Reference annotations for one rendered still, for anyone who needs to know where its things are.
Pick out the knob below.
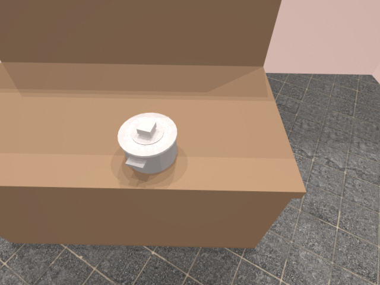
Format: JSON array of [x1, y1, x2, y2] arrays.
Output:
[[137, 119, 157, 137]]

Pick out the table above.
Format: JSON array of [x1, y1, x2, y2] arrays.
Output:
[[0, 0, 306, 248]]

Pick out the pot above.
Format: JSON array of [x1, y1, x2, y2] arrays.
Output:
[[125, 117, 177, 174]]

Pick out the lid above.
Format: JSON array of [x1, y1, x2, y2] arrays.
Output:
[[118, 113, 177, 158]]

